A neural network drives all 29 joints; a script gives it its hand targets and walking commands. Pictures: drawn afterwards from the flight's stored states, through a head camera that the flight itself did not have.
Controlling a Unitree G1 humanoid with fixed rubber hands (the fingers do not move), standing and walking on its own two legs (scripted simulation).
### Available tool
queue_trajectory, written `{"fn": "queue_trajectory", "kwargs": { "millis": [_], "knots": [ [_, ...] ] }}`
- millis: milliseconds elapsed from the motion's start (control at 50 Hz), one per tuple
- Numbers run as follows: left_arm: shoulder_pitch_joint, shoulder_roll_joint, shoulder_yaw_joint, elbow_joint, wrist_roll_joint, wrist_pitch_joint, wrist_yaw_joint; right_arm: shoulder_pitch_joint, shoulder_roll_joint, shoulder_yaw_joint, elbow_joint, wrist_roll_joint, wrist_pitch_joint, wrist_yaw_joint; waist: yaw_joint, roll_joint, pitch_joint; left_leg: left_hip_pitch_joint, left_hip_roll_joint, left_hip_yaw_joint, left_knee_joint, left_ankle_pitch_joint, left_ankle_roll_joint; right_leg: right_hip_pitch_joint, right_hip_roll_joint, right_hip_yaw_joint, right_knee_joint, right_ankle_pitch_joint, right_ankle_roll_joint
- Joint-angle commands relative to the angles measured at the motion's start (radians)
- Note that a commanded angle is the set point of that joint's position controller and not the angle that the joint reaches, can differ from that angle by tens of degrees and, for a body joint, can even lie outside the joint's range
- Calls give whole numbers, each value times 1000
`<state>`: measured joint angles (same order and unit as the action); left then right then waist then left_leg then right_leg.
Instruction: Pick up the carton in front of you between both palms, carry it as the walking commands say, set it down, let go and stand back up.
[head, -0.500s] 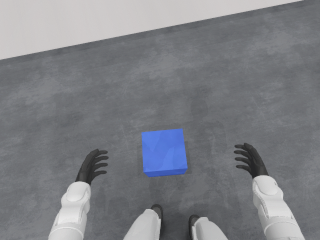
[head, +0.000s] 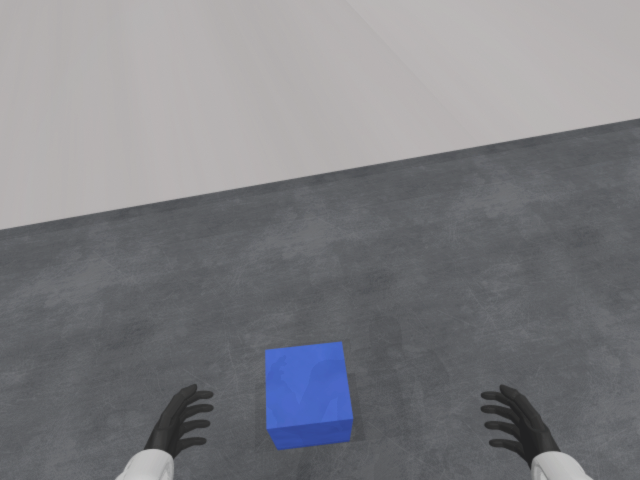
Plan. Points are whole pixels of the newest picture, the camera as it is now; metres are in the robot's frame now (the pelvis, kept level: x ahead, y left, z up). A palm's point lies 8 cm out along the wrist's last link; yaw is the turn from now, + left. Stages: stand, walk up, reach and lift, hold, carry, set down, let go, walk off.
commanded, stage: let go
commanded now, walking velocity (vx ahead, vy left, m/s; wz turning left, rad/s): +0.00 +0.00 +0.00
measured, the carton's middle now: (308, 397) +0.40 +0.08 -0.65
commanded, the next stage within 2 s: stand in 0.20 s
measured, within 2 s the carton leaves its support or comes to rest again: neither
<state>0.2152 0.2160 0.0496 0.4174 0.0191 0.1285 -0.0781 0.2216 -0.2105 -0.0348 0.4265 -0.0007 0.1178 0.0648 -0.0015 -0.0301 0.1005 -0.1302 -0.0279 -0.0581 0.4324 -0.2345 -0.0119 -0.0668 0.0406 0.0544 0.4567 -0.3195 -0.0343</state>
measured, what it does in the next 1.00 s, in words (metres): stands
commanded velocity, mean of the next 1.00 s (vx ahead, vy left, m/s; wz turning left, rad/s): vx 0.00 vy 0.00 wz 0.00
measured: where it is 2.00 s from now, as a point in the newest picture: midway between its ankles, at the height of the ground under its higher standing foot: outside the picture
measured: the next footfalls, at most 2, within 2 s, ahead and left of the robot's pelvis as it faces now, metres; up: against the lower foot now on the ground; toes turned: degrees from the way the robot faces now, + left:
none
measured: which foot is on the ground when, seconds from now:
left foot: down 0.00-1.00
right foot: down 0.00-1.00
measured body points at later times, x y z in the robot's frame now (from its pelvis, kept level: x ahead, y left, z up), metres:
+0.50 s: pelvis +0.01 +0.02 +0.00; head +0.02 +0.04 +0.45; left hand +0.16 +0.31 -0.10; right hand +0.15 -0.27 -0.09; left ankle +0.00 +0.13 -0.74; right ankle -0.04 -0.10 -0.74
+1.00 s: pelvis +0.01 +0.03 +0.00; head +0.01 +0.04 +0.45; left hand +0.14 +0.32 -0.11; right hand +0.13 -0.28 -0.10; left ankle +0.00 +0.13 -0.74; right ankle -0.04 -0.10 -0.74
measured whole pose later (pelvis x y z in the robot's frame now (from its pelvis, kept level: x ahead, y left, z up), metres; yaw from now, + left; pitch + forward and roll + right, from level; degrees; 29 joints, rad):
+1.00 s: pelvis +0.01 +0.03 +0.00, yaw -2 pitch -1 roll +0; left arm 0.19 0.36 0.02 0.81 0.03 0.00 0.03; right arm 0.14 -0.34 -0.03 0.90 -0.03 -0.01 -0.02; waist 0.00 -0.03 0.01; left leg -0.17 -0.04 -0.01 0.45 -0.26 0.03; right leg -0.09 0.02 0.08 0.42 -0.31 0.01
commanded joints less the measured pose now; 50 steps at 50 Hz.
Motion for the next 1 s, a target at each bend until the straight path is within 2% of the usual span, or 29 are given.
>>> {"fn": "queue_trajectory", "kwargs": {
  "millis": [0, 100, 120, 140, 180, 200, 240, 260, 300, 400, 560, 760, 980],
  "knots": [
    [-13, 103, 35, -93, 4, -3, 5, -43, -84, -25, -97, -3, -3, -1, 9, 12, -51, 164, -34, 51, -6, 204, -4, -150, -37, -10, -115, 255, 48],
    [-21, 97, 27, -96, -2, -6, 9, -38, -88, -32, -92, -9, -1, -1, 1, 7, -72, 167, -26, 41, -12, 248, -1, -109, -22, -15, -100, 318, 53],
    [-47, 134, 35, -149, 15, 48, 34, 18, -84, -39, -33, 12, -30, -24, 3, 33, -126, 132, -52, 50, 21, 235, -9, -55, -27, -5, -63, 408, 53],
    [-28, 125, 19, -128, 7, 59, 46, 5, -88, -29, -47, 9, -37, -34, -3, 1, -118, 116, -46, 46, 24, 233, -4, -63, -25, -6, -51, 432, 57],
    [-22, 114, 10, -132, 0, 68, 57, -14, -90, -19, -56, 13, -42, -38, 8, 0, -112, 90, -43, 44, 28, 237, -3, -73, -24, -6, -47, 417, 54],
    [-39, 227, 49, 3, 4, 0, 93, -54, -199, -44, 90, -48, -60, -70, 28, -82, -79, -36, 59, 9, 43, 192, -12, -167, -63, 17, -43, 206, 65],
    [-38, 209, 42, 23, 20, -53, 99, -52, -208, -47, 117, -53, -81, -84, 9, -24, -86, -62, 62, -12, 28, 84, 0, -173, -72, 53, -64, 49, 52],
    [-44, 202, 39, 38, 22, -67, 97, -58, -208, -45, 136, -54, -91, -85, 7, -2, -84, -72, 66, -20, 17, 47, 4, -178, -73, 61, -66, 26, 44],
    [-48, 198, 38, 68, 20, -88, 90, -81, -208, -42, 167, -50, -106, -84, 10, 32, -105, -80, 79, -39, 8, 54, 13, -157, -72, 58, -44, 70, 39],
    [-38, 227, 34, 137, 15, -112, 94, -91, -229, -42, 233, -41, -125, -84, 5, 47, -158, -37, 97, -50, 23, 232, 17, -111, -83, 65, -22, 230, 39],
    [-26, 259, 22, 222, 15, -126, 104, -94, -269, -42, 309, -38, -132, -91, 0, 49, -165, 8, 108, -59, 17, 330, 24, -94, -94, 70, -26, 302, 36],
    [-34, 275, 13, 287, 12, -132, 109, -109, -287, -36, 369, -35, -135, -93, 1, 33, -154, 27, 112, -62, -2, 339, 29, -87, -104, 76, -46, 315, 32],
    [-52, 291, 4, 351, 8, -138, 108, -119, -297, -24, 429, -29, -138, -90, 0, 26, -128, 28, 116, -65, -41, 271, 33, -81, -118, 88, -91, 274, 27]
  ]
}}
